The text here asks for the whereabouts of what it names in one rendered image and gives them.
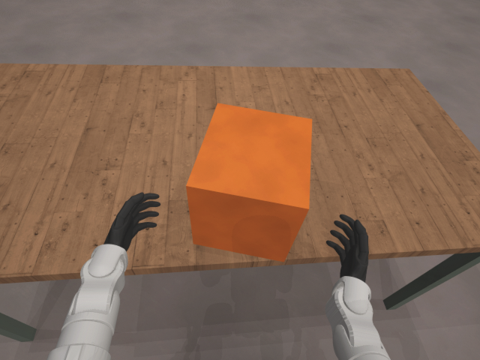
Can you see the robot left hand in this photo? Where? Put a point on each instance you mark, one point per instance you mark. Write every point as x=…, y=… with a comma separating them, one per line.
x=126, y=224

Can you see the robot right forearm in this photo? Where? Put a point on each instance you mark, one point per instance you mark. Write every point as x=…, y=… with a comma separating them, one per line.
x=350, y=314

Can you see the carton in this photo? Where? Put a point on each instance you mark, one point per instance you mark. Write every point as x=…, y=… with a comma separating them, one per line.
x=249, y=189

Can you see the robot left forearm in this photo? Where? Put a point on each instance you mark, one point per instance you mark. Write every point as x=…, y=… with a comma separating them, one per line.
x=91, y=319

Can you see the table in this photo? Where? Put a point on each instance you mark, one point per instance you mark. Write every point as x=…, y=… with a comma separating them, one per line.
x=79, y=140

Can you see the robot right hand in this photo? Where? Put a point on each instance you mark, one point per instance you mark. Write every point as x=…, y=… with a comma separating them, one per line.
x=354, y=259

